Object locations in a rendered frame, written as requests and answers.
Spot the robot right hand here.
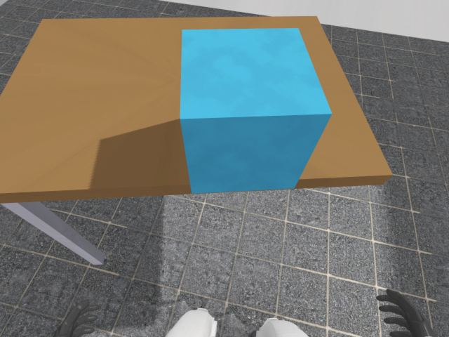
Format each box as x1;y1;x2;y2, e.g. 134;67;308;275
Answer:
376;289;438;337

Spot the table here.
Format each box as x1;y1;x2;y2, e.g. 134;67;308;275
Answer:
0;16;393;265

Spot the carton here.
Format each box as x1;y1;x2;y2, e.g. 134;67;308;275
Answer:
180;28;332;194

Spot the robot right shin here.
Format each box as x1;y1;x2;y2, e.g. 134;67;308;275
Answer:
262;318;278;326

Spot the robot left hand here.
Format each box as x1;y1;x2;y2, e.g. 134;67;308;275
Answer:
53;299;100;337

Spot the robot left thigh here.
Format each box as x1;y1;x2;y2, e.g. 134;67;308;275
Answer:
166;310;217;337

